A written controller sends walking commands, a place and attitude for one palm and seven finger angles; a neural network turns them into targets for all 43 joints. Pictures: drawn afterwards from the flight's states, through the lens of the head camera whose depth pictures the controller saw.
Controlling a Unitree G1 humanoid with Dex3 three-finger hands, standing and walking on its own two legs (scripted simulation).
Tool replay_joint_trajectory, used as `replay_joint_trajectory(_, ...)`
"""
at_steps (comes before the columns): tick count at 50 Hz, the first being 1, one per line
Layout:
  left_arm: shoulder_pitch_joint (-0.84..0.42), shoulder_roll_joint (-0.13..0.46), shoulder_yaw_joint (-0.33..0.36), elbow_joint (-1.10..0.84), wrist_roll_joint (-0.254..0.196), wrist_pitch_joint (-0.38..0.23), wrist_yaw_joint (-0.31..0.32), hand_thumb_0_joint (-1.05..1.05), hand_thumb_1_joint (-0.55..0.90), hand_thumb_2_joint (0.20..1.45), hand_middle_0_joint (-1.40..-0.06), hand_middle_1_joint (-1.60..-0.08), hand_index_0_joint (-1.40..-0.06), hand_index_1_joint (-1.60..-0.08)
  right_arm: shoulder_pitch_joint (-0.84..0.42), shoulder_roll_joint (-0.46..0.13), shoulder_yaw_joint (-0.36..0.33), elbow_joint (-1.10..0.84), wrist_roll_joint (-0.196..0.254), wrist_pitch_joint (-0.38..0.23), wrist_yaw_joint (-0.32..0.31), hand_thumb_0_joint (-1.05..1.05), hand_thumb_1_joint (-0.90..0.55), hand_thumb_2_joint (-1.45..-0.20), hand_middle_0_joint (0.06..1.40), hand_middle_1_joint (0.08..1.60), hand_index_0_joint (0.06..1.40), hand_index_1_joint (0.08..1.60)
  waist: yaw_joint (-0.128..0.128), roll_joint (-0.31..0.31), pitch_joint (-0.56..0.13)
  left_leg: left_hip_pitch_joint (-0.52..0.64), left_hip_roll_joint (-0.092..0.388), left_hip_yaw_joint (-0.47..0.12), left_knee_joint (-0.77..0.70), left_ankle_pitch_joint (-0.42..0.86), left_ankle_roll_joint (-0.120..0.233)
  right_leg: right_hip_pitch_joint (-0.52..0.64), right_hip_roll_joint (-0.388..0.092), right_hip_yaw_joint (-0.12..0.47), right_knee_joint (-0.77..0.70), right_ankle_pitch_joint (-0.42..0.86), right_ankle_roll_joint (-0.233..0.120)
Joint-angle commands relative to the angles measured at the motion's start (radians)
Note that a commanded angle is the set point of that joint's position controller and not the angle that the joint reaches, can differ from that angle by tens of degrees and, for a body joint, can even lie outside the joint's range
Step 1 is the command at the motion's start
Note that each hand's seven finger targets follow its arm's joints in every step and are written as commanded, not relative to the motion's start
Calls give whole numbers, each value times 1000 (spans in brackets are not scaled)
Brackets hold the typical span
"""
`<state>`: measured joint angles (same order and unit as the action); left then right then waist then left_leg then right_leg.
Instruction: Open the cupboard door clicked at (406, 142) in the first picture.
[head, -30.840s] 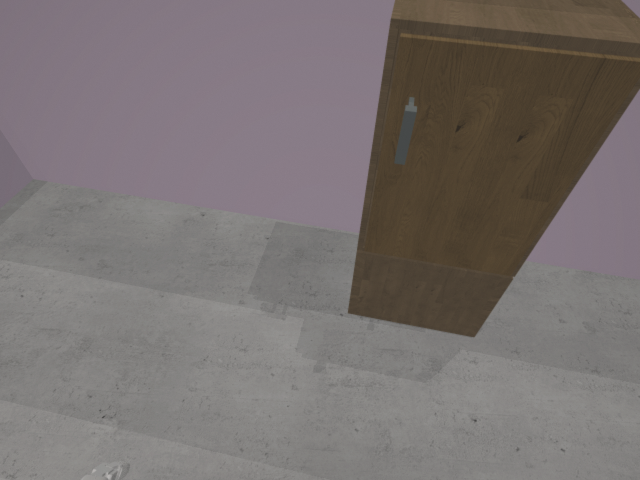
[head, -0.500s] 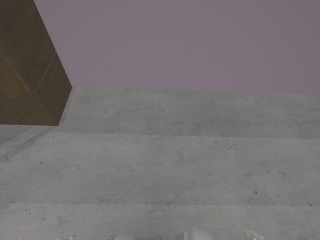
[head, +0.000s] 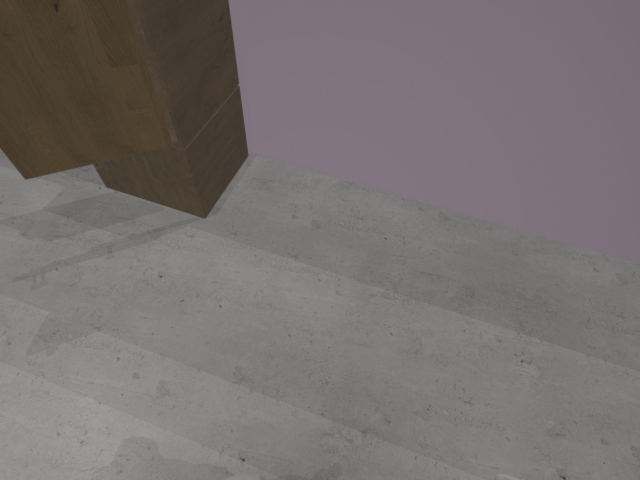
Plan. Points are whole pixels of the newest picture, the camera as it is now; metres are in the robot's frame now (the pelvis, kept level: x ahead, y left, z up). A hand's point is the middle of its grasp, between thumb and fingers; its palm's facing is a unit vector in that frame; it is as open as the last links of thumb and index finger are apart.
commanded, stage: turn to face it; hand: left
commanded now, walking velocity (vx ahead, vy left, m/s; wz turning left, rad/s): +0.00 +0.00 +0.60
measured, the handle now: out of the picture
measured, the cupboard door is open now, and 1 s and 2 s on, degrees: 43 43 43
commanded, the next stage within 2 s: take the last steps up to it in 0.58 s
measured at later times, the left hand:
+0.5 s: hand out of the picture +0.06 +0.18 -0.14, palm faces +0.27 -0.92 -0.29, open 7.4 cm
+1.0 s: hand out of the picture +0.00 +0.21 -0.15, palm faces +0.45 -0.87 -0.20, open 7.4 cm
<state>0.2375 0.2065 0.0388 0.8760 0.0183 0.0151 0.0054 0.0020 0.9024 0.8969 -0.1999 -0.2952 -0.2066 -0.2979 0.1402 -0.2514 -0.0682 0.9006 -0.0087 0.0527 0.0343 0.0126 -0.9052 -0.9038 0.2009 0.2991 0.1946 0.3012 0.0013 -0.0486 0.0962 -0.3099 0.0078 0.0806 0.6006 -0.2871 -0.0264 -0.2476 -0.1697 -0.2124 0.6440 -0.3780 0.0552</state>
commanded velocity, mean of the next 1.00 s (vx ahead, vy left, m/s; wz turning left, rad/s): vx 0.10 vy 0.05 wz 0.35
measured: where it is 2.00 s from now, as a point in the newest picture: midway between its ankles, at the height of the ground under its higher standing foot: (237, 436)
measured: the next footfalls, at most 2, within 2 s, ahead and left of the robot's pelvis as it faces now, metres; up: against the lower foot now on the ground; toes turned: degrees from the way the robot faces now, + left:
right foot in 0.40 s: +0.07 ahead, -0.15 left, +0.00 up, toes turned +10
left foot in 0.74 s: +0.01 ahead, +0.09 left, +0.00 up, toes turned +24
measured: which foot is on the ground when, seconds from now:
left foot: down 0.00-0.38, up 0.40-0.72, down 0.74-1.00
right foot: down 0.00-0.00, up 0.02-0.38, down 0.40-0.74, up 0.76-1.00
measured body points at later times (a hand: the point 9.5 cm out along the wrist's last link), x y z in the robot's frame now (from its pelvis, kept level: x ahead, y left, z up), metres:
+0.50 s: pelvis +0.01 -0.04 +0.01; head +0.06 -0.06 +0.46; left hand +0.05 +0.23 -0.11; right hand +0.15 -0.28 -0.15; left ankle -0.03 +0.08 -0.66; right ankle +0.03 -0.16 -0.72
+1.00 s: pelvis +0.04 +0.00 +0.02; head +0.06 +0.02 +0.47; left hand -0.02 +0.25 -0.13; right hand +0.17 -0.20 -0.13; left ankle -0.02 +0.07 -0.72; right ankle +0.10 -0.13 -0.67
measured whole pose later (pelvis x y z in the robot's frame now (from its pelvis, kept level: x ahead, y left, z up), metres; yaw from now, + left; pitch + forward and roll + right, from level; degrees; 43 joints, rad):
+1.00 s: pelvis +0.04 +0.00 +0.02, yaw +24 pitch +0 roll -1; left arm 0.21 0.23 0.06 0.98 0.02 0.03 -0.02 0.01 0.91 0.90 -0.19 -0.29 -0.20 -0.30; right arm 0.25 -0.18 -0.02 0.99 -0.02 -0.02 -0.01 0.01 -0.90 -0.90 0.20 0.30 0.20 0.30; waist 0.02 -0.01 0.05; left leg -0.16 -0.04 0.00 0.42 -0.26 0.06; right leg -0.46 -0.09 -0.05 0.95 -0.40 0.04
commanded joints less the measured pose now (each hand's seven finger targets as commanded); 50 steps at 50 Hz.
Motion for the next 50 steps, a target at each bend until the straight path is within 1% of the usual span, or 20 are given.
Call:
replay_joint_trajectory(1,-95,135,41,-131,-5,8,12,0,900,900,-200,-300,-200,-300,212,-279,-66,-17,-13,-30,-33,0,-900,-900,200,300,200,300,-114,276,-249,353,423,-512,-194,753,283,-356,47,171,495,-306,30)
replay_joint_trajectory(3,-122,129,48,-117,-3,11,14,0,900,900,-200,-300,-200,-300,126,-222,-52,-45,-18,-38,-47,0,-900,-900,200,300,200,300,-75,258,-193,239,319,-437,-213,517,250,-362,38,210,535,-181,23)
replay_joint_trajectory(7,-83,119,49,-71,-4,20,2,0,900,900,-200,-300,-200,-300,48,-175,-32,-55,-16,-45,-56,0,-900,-900,200,300,200,300,-24,184,-138,164,224,-338,-232,470,188,-294,73,214,454,-54,27)
replay_joint_trajectory(14,-86,106,42,-78,-7,18,4,0,900,900,-200,-300,-200,-300,33,-182,-40,-52,-23,-30,-48,0,-900,-900,200,300,200,300,-21,222,-131,84,193,-396,-232,332,185,-126,140,185,151,-61,14)
replay_joint_trajectory(17,0,117,47,-57,-12,3,10,0,900,900,-200,-300,-200,-300,-7,-170,-41,-64,-13,-25,-46,0,-900,-900,200,300,200,300,28,175,-158,-10,149,-391,-144,328,144,83,159,176,-117,100,3)
replay_joint_trajectory(18,44,160,56,-47,-6,-9,16,0,900,900,-200,-300,-200,-300,-16,-138,-38,-72,-3,-26,-42,0,-900,-900,200,300,200,300,51,80,-175,-106,90,-347,-57,216,96,214,89,249,-263,155,-12)
replay_joint_trajectory(19,70,246,76,-44,10,-21,24,0,900,900,-200,-300,-200,-300,-7,-67,-29,-87,5,-28,-37,0,-900,-900,200,300,200,300,59,-198,-181,-274,-59,-175,163,-88,13,309,-170,517,-358,217,-103)
replay_joint_trajectory(20,60,277,74,-50,8,-20,27,0,900,900,-200,-300,-200,-300,-31,-89,-32,-98,-1,-23,-34,0,-900,-900,200,300,200,300,64,-258,-140,-276,-68,-134,417,-342,-5,166,-326,614,-383,317,-209)
replay_joint_trajectory(21,19,238,61,-63,4,-18,27,0,900,900,-200,-300,-200,-300,-16,-94,-31,-90,-7,-18,-28,0,-900,-900,200,300,200,300,38,-165,-110,-260,-32,-168,533,-292,4,91,-279,523,-367,291,-234)
replay_joint_trajectory(23,-67,171,49,-77,1,-17,30,0,900,900,-200,-300,-200,-300,5,-81,-36,-43,-10,1,-21,0,-900,-900,200,300,200,300,-10,-193,-72,-259,-1,-140,621,-186,-14,54,-168,394,-343,353,-189)
replay_joint_trajectory(25,-52,151,40,-71,0,-25,26,0,900,900,-200,-300,-200,-300,0,-61,-23,-35,-8,2,-17,0,-900,-900,200,300,200,300,-9,-175,-74,-240,0,-104,563,-152,-27,82,-125,278,-315,495,-175)
replay_joint_trajectory(31,73,197,55,-6,11,-31,25,0,900,900,-200,-300,-200,-300,-66,-10,3,-30,4,-16,-18,0,-900,-900,200,300,200,300,49,-150,-131,-132,-24,-15,183,-192,-27,231,-146,243,-229,731,-188)
replay_joint_trajectory(35,46,188,57,21,-5,-26,19,0,900,900,-200,-300,-200,-300,37,-29,9,13,0,-38,-27,0,-900,-900,200,300,200,300,-8,-108,-151,137,-30,-7,-170,75,0,104,-113,189,-124,573,-103)
replay_joint_trajectory(36,34,159,53,9,-12,-23,13,0,900,900,-200,-300,-200,-300,73,-83,-1,22,-6,-47,-31,0,-900,-900,200,300,200,300,-29,32,-181,264,54,-88,-223,144,33,-12,-68,143,-37,369,-57)
replay_joint_trajectory(37,33,103,43,-13,-14,-17,4,0,900,900,-200,-300,-200,-300,125,-175,-23,24,-20,-52,-35,0,-900,-900,200,300,200,300,-52,296,-195,364,281,-396,-253,259,151,-230,58,59,157,-79,1)
replay_joint_trajectory(38,-42,93,30,-42,-3,-9,4,0,900,900,-200,-300,-200,-300,177,-220,-32,33,-22,-38,-41,0,-900,-900,200,300,200,300,-86,326,-163,320,374,-485,-304,207,256,-310,90,109,338,-284,-6)
replay_joint_trajectory(39,-84,108,37,-47,4,-4,0,0,900,900,-200,-300,-200,-300,172,-204,-28,35,-26,-36,-47,0,-900,-900,200,300,200,300,-87,249,-109,264,372,-492,-346,26,290,-363,76,162,435,-248,-17)
replay_joint_trajectory(40,-124,103,41,-34,11,-2,-5,0,900,900,-200,-300,-200,-300,155,-167,-19,34,-24,-46,-53,0,-900,-900,200,300,200,300,-76,284,-51,207,302,-465,-366,-18,265,-401,68,186,478,-174,-21)
replay_joint_trajectory(43,-66,94,41,5,7,-14,-27,0,900,900,-200,-300,-200,-300,107,-116,3,25,-17,-75,-59,0,-900,-900,200,300,200,300,-16,221,-57,200,224,-345,-359,78,219,-369,66,189,474,-37,-26)
replay_joint_trajectory(50,-122,63,29,-1,3,-23,-32,0,900,900,-200,-300,-200,-300,169,-109,1,67,-17,-85,-52,0,-900,-900,200,300,200,300,-24,175,-47,172,194,-294,-361,91,235,-236,89,130,156,-15,-17)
